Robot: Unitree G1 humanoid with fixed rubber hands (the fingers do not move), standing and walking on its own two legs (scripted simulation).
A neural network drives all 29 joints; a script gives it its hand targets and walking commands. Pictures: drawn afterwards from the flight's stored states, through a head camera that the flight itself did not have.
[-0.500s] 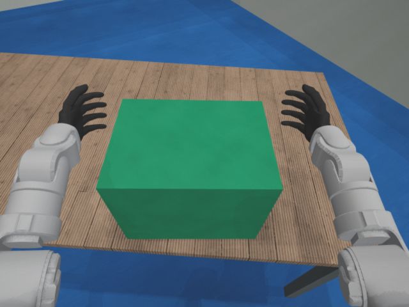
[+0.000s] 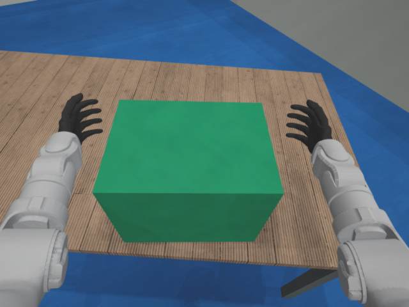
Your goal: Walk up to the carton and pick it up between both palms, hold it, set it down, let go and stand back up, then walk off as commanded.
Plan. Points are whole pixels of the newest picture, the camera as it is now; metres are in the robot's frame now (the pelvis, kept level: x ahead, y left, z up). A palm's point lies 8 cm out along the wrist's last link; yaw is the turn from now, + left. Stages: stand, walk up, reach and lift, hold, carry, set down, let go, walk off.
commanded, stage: reach and lift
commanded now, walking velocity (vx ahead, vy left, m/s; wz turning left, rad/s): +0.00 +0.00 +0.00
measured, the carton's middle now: (190, 175) +0.39 +0.06 +0.01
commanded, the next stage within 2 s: none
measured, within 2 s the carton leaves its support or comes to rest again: neither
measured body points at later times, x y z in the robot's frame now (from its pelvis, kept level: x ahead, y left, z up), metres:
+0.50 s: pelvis +0.01 +0.01 -0.01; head +0.09 +0.03 +0.44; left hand +0.42 +0.30 +0.04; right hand +0.47 -0.16 +0.05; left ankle +0.01 +0.13 -0.74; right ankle +0.00 -0.12 -0.74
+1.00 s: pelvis +0.01 +0.02 -0.01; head +0.08 +0.03 +0.44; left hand +0.42 +0.27 +0.05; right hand +0.47 -0.15 +0.06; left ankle +0.01 +0.13 -0.74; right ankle +0.00 -0.12 -0.74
